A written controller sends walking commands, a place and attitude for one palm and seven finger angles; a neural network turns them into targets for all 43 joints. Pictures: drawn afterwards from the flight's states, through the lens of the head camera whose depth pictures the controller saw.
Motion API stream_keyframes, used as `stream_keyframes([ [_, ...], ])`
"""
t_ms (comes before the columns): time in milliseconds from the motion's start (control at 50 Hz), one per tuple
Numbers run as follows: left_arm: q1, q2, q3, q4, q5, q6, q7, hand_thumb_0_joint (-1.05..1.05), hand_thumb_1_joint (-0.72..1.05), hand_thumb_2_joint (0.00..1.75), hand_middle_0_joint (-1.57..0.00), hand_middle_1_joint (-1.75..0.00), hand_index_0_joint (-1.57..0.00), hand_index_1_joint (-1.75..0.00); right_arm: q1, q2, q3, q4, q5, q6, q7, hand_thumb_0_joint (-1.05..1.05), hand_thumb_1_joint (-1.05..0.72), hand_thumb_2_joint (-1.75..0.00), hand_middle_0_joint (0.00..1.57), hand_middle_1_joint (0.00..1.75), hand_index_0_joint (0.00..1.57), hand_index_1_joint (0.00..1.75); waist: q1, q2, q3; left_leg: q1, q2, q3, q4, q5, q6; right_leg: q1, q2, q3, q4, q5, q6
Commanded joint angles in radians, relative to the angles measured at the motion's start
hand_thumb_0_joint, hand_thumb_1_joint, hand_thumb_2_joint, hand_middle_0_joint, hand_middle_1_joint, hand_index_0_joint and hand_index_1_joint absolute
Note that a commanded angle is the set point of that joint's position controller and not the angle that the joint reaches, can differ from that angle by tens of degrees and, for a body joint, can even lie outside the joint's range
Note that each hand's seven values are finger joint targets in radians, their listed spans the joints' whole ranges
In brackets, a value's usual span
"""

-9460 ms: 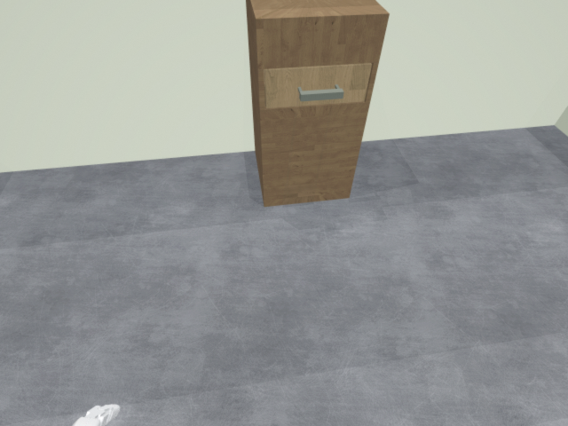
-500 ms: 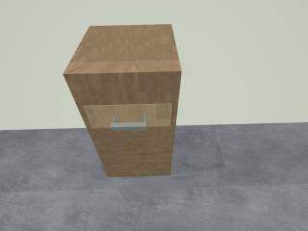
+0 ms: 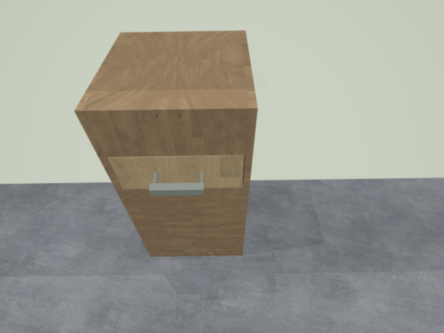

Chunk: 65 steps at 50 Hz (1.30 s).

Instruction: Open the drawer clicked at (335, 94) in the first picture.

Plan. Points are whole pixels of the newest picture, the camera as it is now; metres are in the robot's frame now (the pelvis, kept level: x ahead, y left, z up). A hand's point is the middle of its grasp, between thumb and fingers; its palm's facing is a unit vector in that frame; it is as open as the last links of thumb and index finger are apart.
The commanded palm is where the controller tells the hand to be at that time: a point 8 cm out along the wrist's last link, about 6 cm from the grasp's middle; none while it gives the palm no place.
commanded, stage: look again from close up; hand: left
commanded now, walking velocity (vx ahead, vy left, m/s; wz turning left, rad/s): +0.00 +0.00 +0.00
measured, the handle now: (178, 182) +0.54 +0.17 -0.15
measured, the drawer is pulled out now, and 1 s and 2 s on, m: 0.00 0.00 0.00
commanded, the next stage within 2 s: raise the hand with hooked fingers in 0.08 s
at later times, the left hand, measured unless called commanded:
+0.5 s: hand (148, 274) +0.22 +0.16 -0.02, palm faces -0.01 -0.36 -0.93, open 8.0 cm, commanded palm +0.15 +0.19 -0.03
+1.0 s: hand (139, 262) +0.24 +0.17 +0.00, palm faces +0.04 -0.07 -1.00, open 10.9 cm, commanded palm +0.19 +0.19 +0.04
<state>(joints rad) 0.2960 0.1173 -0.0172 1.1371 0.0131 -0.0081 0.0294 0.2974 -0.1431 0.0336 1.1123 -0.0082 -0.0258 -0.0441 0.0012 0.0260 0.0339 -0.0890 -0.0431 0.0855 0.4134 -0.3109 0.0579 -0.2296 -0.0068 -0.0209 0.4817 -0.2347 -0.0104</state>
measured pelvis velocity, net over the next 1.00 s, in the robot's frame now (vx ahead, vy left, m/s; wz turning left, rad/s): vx -0.03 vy -0.06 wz -0.04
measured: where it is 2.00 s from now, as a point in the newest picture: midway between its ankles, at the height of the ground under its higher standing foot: outside the picture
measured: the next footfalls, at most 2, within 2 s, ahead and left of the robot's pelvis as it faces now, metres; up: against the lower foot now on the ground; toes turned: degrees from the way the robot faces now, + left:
none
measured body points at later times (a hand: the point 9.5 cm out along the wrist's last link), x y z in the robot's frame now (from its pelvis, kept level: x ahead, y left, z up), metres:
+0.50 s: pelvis -0.01 -0.04 -0.02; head +0.01 -0.07 +0.43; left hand +0.22 +0.17 +0.03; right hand +0.20 -0.30 -0.10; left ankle -0.05 +0.08 -0.74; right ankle +0.01 -0.11 -0.74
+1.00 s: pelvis -0.03 -0.06 -0.03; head +0.00 -0.11 +0.42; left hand +0.23 +0.17 +0.05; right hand +0.15 -0.26 -0.15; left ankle -0.05 +0.09 -0.74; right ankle +0.01 -0.11 -0.74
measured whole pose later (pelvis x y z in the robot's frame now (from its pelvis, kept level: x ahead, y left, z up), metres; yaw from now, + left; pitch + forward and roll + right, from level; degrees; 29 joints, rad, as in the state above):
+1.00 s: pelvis -0.03 -0.06 -0.03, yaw -3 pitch +8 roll +3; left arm 0.15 0.34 -0.08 0.07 0.98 0.15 0.35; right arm 0.10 -0.19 0.05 0.61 -0.01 0.12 -0.04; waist 0.05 0.06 -0.07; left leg -0.46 -0.03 0.00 0.72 -0.40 -0.01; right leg -0.61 0.05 0.00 0.78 -0.30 -0.09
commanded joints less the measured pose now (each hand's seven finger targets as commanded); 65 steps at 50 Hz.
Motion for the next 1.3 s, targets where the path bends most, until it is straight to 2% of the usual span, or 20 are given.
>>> stream_keyframes([
  [0, 0.053, 0.083, 0.018, -0.029, -0.006, -0.016, 0.006, 0.00, 0.90, 0.90, -0.20, -0.30, -0.20, -0.30, 0.108, -0.087, -0.020, -0.004, -0.003, -0.014, -0.007, 0.00, -0.90, -0.90, 0.20, 0.30, 0.20, 0.30, -0.013, -0.029, 0.014, -0.060, 0.154, -0.113, -0.072, 0.298, -0.003, 0.056, -0.089, 0.093, -0.037, 0.268, -0.042],
  [140, 0.051, 0.088, 0.021, -0.029, -0.005, -0.018, 0.007, 0.00, 0.90, 0.90, -0.20, -0.30, -0.20, -0.30, 0.103, -0.080, -0.022, 0.009, -0.003, -0.011, -0.008, 0.00, -0.90, -0.90, 0.20, 0.30, 0.20, 0.30, -0.012, -0.035, 0.016, -0.056, 0.152, -0.102, -0.061, 0.285, -0.010, 0.075, -0.094, 0.096, -0.042, 0.322, -0.050],
  [160, 0.153, 0.148, 0.032, 0.015, 0.003, -0.036, 0.055, 0.00, 0.90, 0.90, -0.20, -0.30, -0.20, -0.30, -0.008, -0.131, -0.042, -0.062, 0.010, -0.017, 0.004, 0.00, -0.90, -0.90, 0.20, 0.30, 0.20, 0.30, 0.039, -0.178, 0.003, -0.127, 0.179, -0.074, 0.141, 0.474, -0.038, 0.096, -0.139, 0.104, 0.000, 0.752, -0.011],
  [180, -0.677, 0.412, -0.042, -1.501, 0.147, -0.187, 0.056, 0.00, 0.88, 0.89, -0.20, -0.32, -0.20, -0.32, -0.003, -0.292, -0.047, -0.421, 0.068, -0.168, -0.037, 0.00, -0.90, -0.90, 0.20, 0.30, 0.20, 0.30, -0.049, 0.164, -0.463, 0.071, 0.064, -0.103, 0.006, 0.597, -0.008, 0.151, -0.036, 0.184, 0.068, 0.523, -0.038],
  [200, -0.284, 0.348, 0.006, -1.204, 0.167, -0.076, 0.132, 0.00, 0.85, 0.88, -0.20, -0.33, -0.20, -0.33, -0.101, -0.205, -0.054, -0.379, 0.045, -0.262, -0.076, 0.00, -0.90, -0.90, 0.20, 0.30, 0.20, 0.30, 0.009, 0.330, -0.362, 0.122, 0.103, -0.099, -0.043, 0.794, -0.031, 0.054, -0.006, 0.081, 0.100, 0.161, -0.056],
  [220, -0.225, 0.266, 0.005, -1.141, 0.126, -0.002, 0.191, 0.00, 0.83, 0.87, -0.21, -0.34, -0.21, -0.34, -0.083, -0.193, -0.082, -0.306, 0.054, -0.282, -0.076, 0.00, -0.90, -0.90, 0.20, 0.30, 0.20, 0.30, 0.005, 0.309, -0.257, 0.046, 0.101, -0.089, -0.034, 0.672, -0.070, -0.044, -0.001, 0.039, 0.115, 0.010, -0.037],
  [240, 0.042, 0.101, -0.092, -0.980, 0.162, 0.082, 0.195, 0.00, 0.81, 0.86, -0.21, -0.36, -0.21, -0.36, -0.066, -0.142, -0.068, -0.308, 0.061, -0.279, -0.070, 0.00, -0.90, -0.90, 0.20, 0.30, 0.20, 0.30, -0.007, 0.148, -0.161, -0.033, 0.114, -0.102, -0.028, 0.585, -0.064, -0.095, 0.001, 0.011, 0.104, -0.022, -0.024],
  [260, -0.075, 0.106, -0.135, -1.180, 0.200, 0.072, 0.187, 0.00, 0.78, 0.85, -0.21, -0.37, -0.21, -0.37, -0.119, -0.176, -0.062, -0.405, 0.061, -0.292, -0.054, 0.00, -0.90, -0.90, 0.20, 0.30, 0.20, 0.30, 0.000, 0.077, -0.085, -0.088, 0.098, -0.125, -0.001, 0.508, -0.048, -0.103, -0.005, 0.018, 0.061, 0.055, -0.028],
  [320, 0.014, 0.231, -0.072, -1.167, 0.487, 0.060, 0.253, 0.00, 0.71, 0.82, -0.21, -0.42, -0.21, -0.42, -0.161, -0.244, -0.069, -0.493, -0.009, -0.258, -0.028, 0.00, -0.90, -0.90, 0.20, 0.30, 0.20, 0.30, -0.011, -0.110, -0.136, -0.214, 0.031, -0.126, 0.118, 0.352, -0.026, -0.149, 0.014, 0.083, 0.051, 0.112, -0.056],
  [380, 0.338, 0.159, -0.094, -1.015, 0.732, 0.069, 0.300, 0.00, 0.64, 0.79, -0.22, -0.47, -0.22, -0.47, -0.212, -0.234, -0.098, -0.597, -0.037, -0.147, 0.028, 0.00, -0.90, -0.90, 0.20, 0.30, 0.20, 0.30, 0.070, -0.324, -0.060, -0.386, 0.000, -0.087, 0.148, 0.179, -0.042, -0.150, 0.012, 0.117, 0.039, -0.021, -0.049],
  [460, 0.431, 0.263, 0.004, -1.098, 0.946, -0.022, 0.344, 0.00, 0.55, 0.75, -0.22, -0.53, -0.22, -0.53, -0.318, -0.211, -0.089, -0.694, -0.011, -0.011, 0.097, 0.00, -0.90, -0.90, 0.20, 0.30, 0.20, 0.30, 0.164, -0.251, -0.208, -0.516, -0.016, -0.045, 0.179, 0.182, -0.062, -0.003, -0.003, 0.184, 0.139, 0.205, -0.065],
  [540, 0.218, 0.356, 0.076, -1.303, 1.094, -0.065, 0.455, 0.00, 0.46, 0.71, -0.23, -0.58, -0.23, -0.58, -0.353, -0.193, -0.092, -0.735, -0.038, 0.048, 0.114, 0.00, -0.90, -0.90, 0.20, 0.30, 0.20, 0.30, 0.160, 0.026, -0.290, -0.509, -0.046, -0.054, 0.258, 0.136, -0.048, -0.090, 0.016, 0.233, 0.200, 0.121, -0.081],
  [600, 0.016, 0.383, 0.120, -1.372, 1.151, -0.088, 0.559, 0.00, 0.39, 0.68, -0.24, -0.63, -0.24, -0.63, -0.334, -0.159, -0.096, -0.727, -0.060, 0.066, 0.085, 0.00, -0.90, -0.90, 0.20, 0.30, 0.20, 0.30, 0.119, 0.051, -0.420, -0.492, -0.055, -0.078, 0.360, 0.129, -0.025, -0.143, 0.013, 0.276, 0.246, 0.160, -0.073],
  [740, -0.255, 0.385, 0.081, -1.347, 1.068, -0.127, 0.606, 0.00, 0.22, 0.61, -0.25, -0.74, -0.25, -0.74, -0.336, -0.155, -0.104, -0.675, -0.061, 0.046, 0.022, 0.00, -0.90, -0.90, 0.20, 0.30, 0.20, 0.30, -0.009, -0.028, -0.423, -0.526, -0.048, -0.116, 0.481, 0.009, -0.009, -0.246, -0.014, 0.293, 0.228, 0.026, -0.037],
  [840, -0.179, 0.378, 0.039, -1.170, 0.998, 0.109, 0.474, 0.00, 0.11, 0.56, -0.26, -0.81, -0.26, -0.81, -0.372, -0.168, -0.076, -0.679, -0.025, 0.070, 0.007, 0.00, -0.90, -0.90, 0.20, 0.30, 0.20, 0.30, 0.029, -0.158, -0.369, -0.589, -0.043, -0.092, 0.345, -0.023, -0.020, -0.030, -0.039, 0.313, 0.096, -0.012, -0.007],
  [900, -0.165, 0.401, 0.020, -1.205, 0.969, 0.192, 0.359, 0.00, 0.04, 0.53, -0.26, -0.86, -0.26, -0.86, -0.394, -0.174, -0.050, -0.695, -0.003, 0.086, -0.012, 0.00, -0.90, -0.90, 0.20, 0.30, 0.20, 0.30, 0.071, -0.141, -0.332, -0.545, -0.029, -0.082, 0.250, -0.016, -0.022, 0.035, -0.042, 0.285, 0.060, -0.079, -0.007],
  [1020, -0.088, 0.427, 0.089, -1.257, 0.966, 0.121, 0.287, 0.00, -0.10, 0.47, -0.27, -0.94, -0.27, -0.94, -0.354, -0.178, -0.045, -0.693, -0.003, 0.066, -0.017, 0.00, -0.90, -0.90, 0.20, 0.30, 0.20, 0.30, 0.102, -0.169, -0.254, -0.501, -0.015, -0.086, 0.157, 0.001, -0.020, 0.073, -0.032, 0.234, 0.033, -0.106, -0.016],
  [1080, -0.166, 0.443, 0.117, -1.337, 1.003, 0.061, 0.341, 0.00, -0.17, 0.44, -0.28, -0.99, -0.28, -0.99, -0.326, -0.181, -0.070, -0.685, -0.013, 0.051, -0.011, 0.00, -0.90, -0.90, 0.20, 0.30, 0.20, 0.30, 0.108, -0.047, -0.295, -0.440, -0.026, -0.088, 0.146, 0.040, -0.021, 0.068, -0.026, 0.215, 0.044, -0.066, -0.031],
  [1180, -0.324, 0.437, 0.108, -1.330, 1.025, 0.035, 0.436, 0.00, -0.29, 0.39, -0.29, -1.07, -0.29, -1.07, -0.304, -0.192, -0.099, -0.650, -0.018, 0.031, -0.006, 0.00, -0.90, -0.90, 0.20, 0.30, 0.20, 0.30, 0.068, 0.028, -0.334, -0.344, -0.031, -0.088, 0.152, 0.091, -0.018, 0.009, -0.009, 0.155, 0.062, -0.001, -0.041],
  [1280, -0.444, 0.392, 0.014, -1.247, 0.999, 0.101, 0.395, 0.00, -0.41, 0.34, -0.29, -1.14, -0.29, -1.14, -0.319, -0.205, -0.101, -0.628, -0.001, 0.032, -0.008, 0.00, -0.90, -0.90, 0.20, 0.30, 0.20, 0.30, 0.047, 0.004, -0.291, -0.278, -0.015, -0.097, 0.107, 0.112, -0.021, -0.031, 0.005, 0.076, 0.055, 0.019, -0.037],
])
